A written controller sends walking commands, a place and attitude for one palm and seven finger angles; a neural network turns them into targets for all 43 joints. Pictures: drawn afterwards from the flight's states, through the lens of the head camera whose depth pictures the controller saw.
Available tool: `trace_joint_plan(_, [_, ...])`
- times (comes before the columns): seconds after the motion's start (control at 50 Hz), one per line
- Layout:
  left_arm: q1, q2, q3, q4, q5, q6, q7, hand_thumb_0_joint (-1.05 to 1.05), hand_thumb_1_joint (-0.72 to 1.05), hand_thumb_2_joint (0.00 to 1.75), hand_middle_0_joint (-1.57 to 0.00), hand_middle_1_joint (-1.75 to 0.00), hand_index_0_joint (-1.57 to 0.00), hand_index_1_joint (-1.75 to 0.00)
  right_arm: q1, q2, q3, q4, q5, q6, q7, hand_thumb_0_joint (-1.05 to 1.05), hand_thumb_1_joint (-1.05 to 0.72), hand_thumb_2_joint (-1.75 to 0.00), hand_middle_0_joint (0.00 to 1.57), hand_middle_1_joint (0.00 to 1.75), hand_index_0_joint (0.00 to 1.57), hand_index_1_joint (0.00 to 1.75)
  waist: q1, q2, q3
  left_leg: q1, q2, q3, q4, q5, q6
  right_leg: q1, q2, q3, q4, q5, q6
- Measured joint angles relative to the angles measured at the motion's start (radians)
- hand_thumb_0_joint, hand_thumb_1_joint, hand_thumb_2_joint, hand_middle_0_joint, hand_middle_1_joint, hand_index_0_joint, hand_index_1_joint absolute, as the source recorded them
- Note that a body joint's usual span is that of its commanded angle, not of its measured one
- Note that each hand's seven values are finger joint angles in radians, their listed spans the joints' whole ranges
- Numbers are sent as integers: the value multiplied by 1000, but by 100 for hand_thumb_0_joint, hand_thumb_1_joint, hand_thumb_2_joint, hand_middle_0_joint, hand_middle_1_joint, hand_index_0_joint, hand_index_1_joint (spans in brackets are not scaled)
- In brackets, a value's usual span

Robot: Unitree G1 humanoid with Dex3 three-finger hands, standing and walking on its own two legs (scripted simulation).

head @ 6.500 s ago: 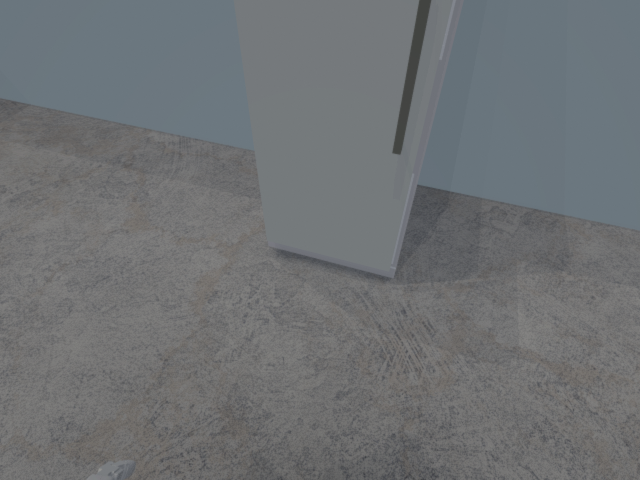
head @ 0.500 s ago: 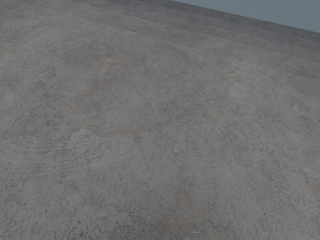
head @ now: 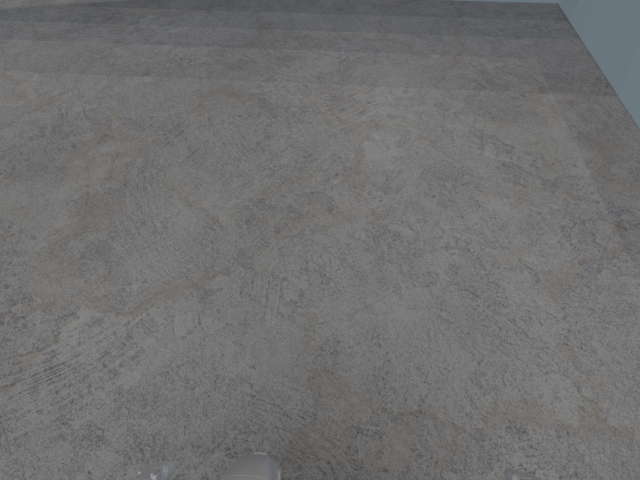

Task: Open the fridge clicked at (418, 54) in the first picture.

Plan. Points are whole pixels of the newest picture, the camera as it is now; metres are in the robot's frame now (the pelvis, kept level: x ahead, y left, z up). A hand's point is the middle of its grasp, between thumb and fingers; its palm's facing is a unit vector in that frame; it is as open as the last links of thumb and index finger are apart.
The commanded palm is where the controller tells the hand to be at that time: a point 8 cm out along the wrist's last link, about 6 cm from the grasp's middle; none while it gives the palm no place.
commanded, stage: turn to face it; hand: right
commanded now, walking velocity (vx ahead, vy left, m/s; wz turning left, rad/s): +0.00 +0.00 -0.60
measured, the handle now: out of the picture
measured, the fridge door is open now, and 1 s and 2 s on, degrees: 0 0 0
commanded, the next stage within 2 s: none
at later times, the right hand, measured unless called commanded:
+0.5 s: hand out of the picture +0.00 -0.18 -0.16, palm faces +0.34 +0.90 -0.26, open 7.4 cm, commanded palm none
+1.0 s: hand out of the picture -0.04 -0.22 -0.15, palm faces +0.60 +0.76 -0.26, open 7.4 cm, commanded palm none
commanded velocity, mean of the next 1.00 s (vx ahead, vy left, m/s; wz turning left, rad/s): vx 0.00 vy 0.00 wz -0.60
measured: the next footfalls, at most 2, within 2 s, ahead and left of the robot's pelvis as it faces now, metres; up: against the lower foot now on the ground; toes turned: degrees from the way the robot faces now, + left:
left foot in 0.14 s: +0.06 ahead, +0.14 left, +0.00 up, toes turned -3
right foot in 0.58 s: -0.01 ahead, -0.10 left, +0.00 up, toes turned -31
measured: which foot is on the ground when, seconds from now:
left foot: up 0.00-0.12, down 0.14-0.58, up 0.60-1.00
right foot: down 0.00-0.14, up 0.16-0.56, down 0.58-1.00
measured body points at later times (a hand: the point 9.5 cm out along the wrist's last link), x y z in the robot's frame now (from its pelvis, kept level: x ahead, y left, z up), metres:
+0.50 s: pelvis +0.00 +0.03 +0.00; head +0.04 +0.03 +0.45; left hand +0.16 +0.27 -0.15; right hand -0.02 -0.22 -0.14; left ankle +0.02 +0.14 -0.74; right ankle -0.05 -0.10 -0.69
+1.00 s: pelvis -0.01 +0.02 +0.00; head +0.02 +0.00 +0.45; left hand +0.21 +0.18 -0.14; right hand -0.07 -0.26 -0.13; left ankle +0.09 +0.14 -0.70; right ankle -0.05 -0.08 -0.74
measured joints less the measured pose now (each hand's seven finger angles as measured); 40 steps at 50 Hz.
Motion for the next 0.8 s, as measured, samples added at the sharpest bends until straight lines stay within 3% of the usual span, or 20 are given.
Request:
trace_joint_plan(0.08, [31,7,11,13,3,11,2,1,90,90,-21,-30,-20,-30,-32,27,13,-25,7,-11,-2,0,-90,-90,20,29,20,29,26,-25,-2,71,-36,2,-167,-2,15,-21,17,47,31,-10,18])
trace_joint_plan(0.12, [50,15,19,20,0,17,3,1,90,90,-21,-30,-20,-30,-35,38,22,-41,9,-26,-2,0,-90,-90,20,29,20,29,32,-38,-9,141,-51,13,-325,86,24,-43,28,71,69,-26,33])
trace_joint_plan(0.14, [58,22,24,22,-5,19,2,1,90,90,-21,-30,-20,-30,-34,44,27,-48,5,-38,-3,0,-90,-90,20,29,20,29,32,-46,-12,164,-52,24,-379,129,63,-64,32,76,111,-42,39])
trace_joint_plan(0.16, [60,31,31,27,-7,23,2,1,90,90,-21,-30,-20,-30,-35,54,33,-51,1,-45,-4,0,-90,-90,20,29,20,29,37,-62,-8,165,-54,43,-369,130,99,-95,31,72,193,-116,49])
trace_joint_plan(0.2, [67,44,42,39,-3,35,1,1,90,90,-20,-30,-20,-30,-28,71,45,-54,-2,-50,-5,0,-90,-90,20,29,20,30,42,-74,-5,181,-38,78,-360,107,132,-166,31,36,408,-210,61])
trace_joint_plan(0.24, [71,55,49,50,0,45,-5,1,90,90,-20,-30,-20,-30,-13,84,48,-51,-3,-47,-8,0,-90,-90,21,29,20,30,43,-77,-7,210,-23,104,-388,106,137,-220,11,-6,584,-187,74])
trace_joint_plan(0.3, [72,62,50,59,1,52,-15,1,90,90,-20,-30,-20,-30,8,91,50,-36,-5,-45,-12,0,-90,-90,21,29,21,30,45,-67,-7,245,-1,143,-429,120,136,-253,-33,-45,691,-130,97])
trace_joint_plan(0.44, [34,59,40,68,-2,63,-20,1,91,90,-20,-30,-20,-30,56,79,48,1,-13,-44,-9,0,-90,-90,21,30,21,30,19,-27,10,274,52,227,-449,119,124,-197,-90,-90,517,-152,117])
trace_joint_plan(0.54, [-18,52,25,46,-8,47,-20,1,91,90,-20,-30,-19,-30,90,40,30,29,-17,-33,-6,0,-90,-90,21,30,21,30,-13,3,22,260,91,284,-393,88,98,-106,-88,-142,282,-160,96])
trace_joint_plan(0.58, [-32,53,19,26,-7,32,-21,1,91,90,-20,-30,-19,-30,110,19,19,37,-12,-27,-4,0,-90,-90,21,30,21,30,-22,13,17,239,112,304,-333,56,79,-46,-81,-165,135,-69,80])
trace_joint_plan(0.6, [-39,52,18,17,-4,21,-20,1,91,90,-20,-30,-20,-30,117,6,11,41,-7,-20,-2,0,-90,-90,21,30,21,30,-23,25,14,210,127,290,-269,36,68,-42,-69,-168,112,-58,34])
trace_joint_plan(0.64, [-55,41,12,4,-6,2,-17,1,91,90,-20,-30,-20,-30,114,-20,0,55,-7,5,-6,0,-90,-90,21,29,20,30,-34,50,21,129,115,187,-84,-91,45,-59,-52,-163,150,-75,-3])
trace_joint_plan(0.72, [-50,32,1,-9,-5,-9,3,1,90,90,-20,-30,-20,-30,93,-33,-11,70,-4,22,-5,1,-90,-90,20,29,20,29,-33,38,16,15,61,75,153,-59,24,-34,-43,-120,96,-44,-6])
trace_joint_plan(0.8, [-36,24,-4,-4,-5,-6,5,0,90,90,-20,-30,-20,-30,72,-28,-8,46,-5,10,2,1,-91,-90,20,29,20,29,-29,24,4,-22,45,32,152,18,11,-5,-26,-78,18,7,-14])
